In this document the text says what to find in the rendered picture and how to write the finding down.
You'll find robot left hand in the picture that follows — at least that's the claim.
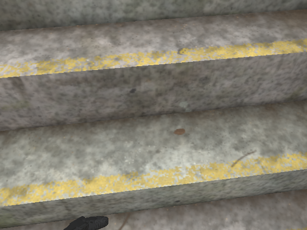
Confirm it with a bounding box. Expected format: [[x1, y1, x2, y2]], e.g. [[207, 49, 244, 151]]
[[63, 216, 108, 230]]

